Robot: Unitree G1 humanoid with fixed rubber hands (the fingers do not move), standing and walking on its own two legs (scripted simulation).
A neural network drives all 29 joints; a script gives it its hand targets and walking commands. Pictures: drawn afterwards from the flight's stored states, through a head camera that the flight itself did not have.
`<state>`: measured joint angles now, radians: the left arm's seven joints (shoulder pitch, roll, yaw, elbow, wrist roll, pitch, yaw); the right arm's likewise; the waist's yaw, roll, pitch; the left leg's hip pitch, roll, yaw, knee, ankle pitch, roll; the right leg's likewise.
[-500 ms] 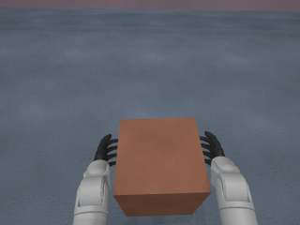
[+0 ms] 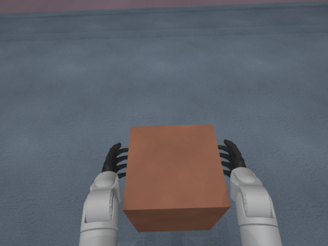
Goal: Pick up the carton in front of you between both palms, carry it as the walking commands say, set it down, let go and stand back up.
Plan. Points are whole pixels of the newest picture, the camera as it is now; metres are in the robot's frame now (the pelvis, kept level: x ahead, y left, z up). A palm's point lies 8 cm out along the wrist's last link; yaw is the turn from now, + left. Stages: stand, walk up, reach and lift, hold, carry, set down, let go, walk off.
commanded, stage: carry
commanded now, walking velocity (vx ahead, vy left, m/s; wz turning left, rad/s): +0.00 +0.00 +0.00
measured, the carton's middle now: (173, 181) +0.31 +0.00 -0.05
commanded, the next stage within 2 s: hold in 1.94 s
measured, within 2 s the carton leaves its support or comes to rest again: neither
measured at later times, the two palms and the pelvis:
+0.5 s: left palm (106, 152) +0.36 +0.17 +0.04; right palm (222, 145) +0.36 -0.13 +0.04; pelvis +0.07 +0.02 +0.00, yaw +0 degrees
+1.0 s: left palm (101, 170) +0.31 +0.17 +0.04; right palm (223, 162) +0.31 -0.12 +0.03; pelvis +0.03 +0.02 +0.00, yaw +0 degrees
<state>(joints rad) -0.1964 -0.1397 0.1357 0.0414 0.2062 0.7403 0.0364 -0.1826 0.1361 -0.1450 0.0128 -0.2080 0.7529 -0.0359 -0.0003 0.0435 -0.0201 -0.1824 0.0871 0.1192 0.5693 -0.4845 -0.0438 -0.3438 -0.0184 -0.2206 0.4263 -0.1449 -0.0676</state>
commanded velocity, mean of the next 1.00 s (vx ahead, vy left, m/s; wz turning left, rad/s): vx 0.00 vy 0.00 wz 0.00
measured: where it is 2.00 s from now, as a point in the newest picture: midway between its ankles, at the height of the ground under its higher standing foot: outside the picture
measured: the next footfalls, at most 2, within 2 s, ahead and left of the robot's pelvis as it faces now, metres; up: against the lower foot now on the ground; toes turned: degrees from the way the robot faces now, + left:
left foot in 0.04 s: -0.01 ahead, +0.13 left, +0.00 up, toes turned +9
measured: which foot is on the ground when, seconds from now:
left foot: up 0.00-0.02, down 0.04-1.00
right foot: down 0.00-1.00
